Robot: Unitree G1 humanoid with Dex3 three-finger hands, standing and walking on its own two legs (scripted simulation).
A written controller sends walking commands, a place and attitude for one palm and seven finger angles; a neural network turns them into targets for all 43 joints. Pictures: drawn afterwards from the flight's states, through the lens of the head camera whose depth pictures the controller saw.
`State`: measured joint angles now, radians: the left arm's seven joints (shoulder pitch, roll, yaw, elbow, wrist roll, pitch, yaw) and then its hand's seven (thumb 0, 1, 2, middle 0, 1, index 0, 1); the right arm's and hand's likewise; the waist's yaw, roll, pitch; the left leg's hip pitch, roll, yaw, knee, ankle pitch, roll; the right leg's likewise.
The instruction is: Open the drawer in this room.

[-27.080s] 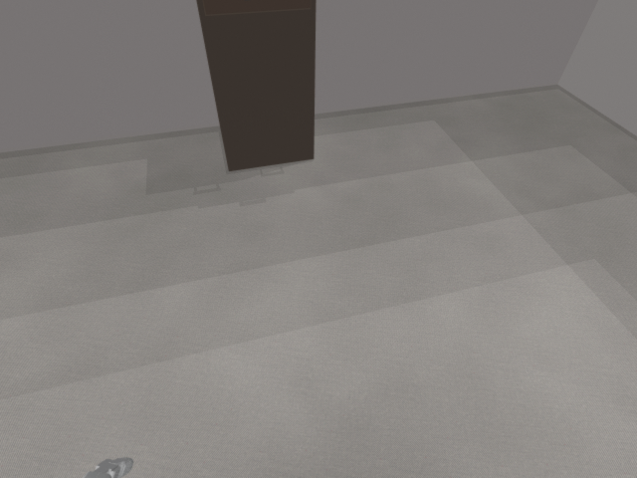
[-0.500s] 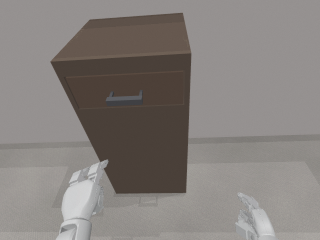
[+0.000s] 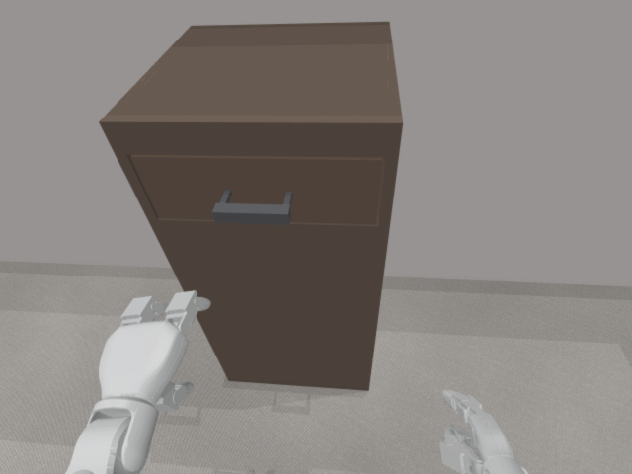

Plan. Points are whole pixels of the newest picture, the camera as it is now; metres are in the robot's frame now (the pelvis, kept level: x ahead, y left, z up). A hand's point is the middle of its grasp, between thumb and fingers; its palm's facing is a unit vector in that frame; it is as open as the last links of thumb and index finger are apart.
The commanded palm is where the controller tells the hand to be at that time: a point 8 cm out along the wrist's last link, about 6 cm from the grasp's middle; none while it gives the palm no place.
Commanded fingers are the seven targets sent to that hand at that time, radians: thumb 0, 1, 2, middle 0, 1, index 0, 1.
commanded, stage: raise the hand with hooked fingers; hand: left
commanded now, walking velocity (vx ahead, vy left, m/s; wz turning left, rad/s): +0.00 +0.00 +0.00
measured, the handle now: (255, 204) +0.51 +0.17 +0.06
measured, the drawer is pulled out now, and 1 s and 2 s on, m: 0.00 0.00 0.00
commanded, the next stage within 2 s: move the hooked fingers above the handle in 1.06 s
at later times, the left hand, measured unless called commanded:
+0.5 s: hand (140, 262) +0.30 +0.25 +0.15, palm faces +0.14 -0.05 -0.99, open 13.5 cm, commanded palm +0.27 +0.25 +0.20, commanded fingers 0.00 -0.50 0.30 -0.30 -1.20 -0.30 -1.20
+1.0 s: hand (111, 258) +0.28 +0.26 +0.17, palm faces +0.13 -0.06 -0.99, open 13.8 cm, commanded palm +0.25 +0.27 +0.23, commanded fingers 0.00 -0.50 0.30 -0.30 -1.20 -0.30 -1.20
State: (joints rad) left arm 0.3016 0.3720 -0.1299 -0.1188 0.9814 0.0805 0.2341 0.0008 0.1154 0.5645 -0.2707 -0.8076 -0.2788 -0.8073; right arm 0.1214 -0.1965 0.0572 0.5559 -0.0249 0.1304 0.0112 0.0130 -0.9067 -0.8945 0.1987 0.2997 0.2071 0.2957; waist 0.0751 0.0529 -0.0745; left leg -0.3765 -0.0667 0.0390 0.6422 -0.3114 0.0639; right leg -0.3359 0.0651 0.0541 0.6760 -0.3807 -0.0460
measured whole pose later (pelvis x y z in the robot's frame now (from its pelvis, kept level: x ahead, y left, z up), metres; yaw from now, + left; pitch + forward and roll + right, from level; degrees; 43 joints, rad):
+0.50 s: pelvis +0.02 +0.01 +0.01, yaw +2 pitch +1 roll +0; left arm -0.02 0.54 -0.07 -0.17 0.89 0.12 0.02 0.00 -0.43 0.33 -0.31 -1.16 -0.32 -1.16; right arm 0.06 -0.26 0.02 0.60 0.01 0.18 0.00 0.01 -0.91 -0.89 0.19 0.30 0.20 0.30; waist 0.08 0.08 -0.03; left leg -0.24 -0.09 0.00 0.49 -0.26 0.07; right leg -0.18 0.04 0.03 0.51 -0.33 -0.04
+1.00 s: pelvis -0.02 +0.01 +0.02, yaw +3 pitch -1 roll +0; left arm -0.15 0.59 -0.02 -0.09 0.83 0.00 -0.07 0.00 -0.49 0.30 -0.32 -1.20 -0.33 -1.20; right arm 0.14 -0.28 0.02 0.63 0.02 0.17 0.01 0.01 -0.91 -0.89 0.20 0.30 0.20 0.30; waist 0.08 0.09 0.01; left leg -0.24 -0.09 -0.01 0.44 -0.18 0.08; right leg -0.18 0.03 0.01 0.46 -0.26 -0.02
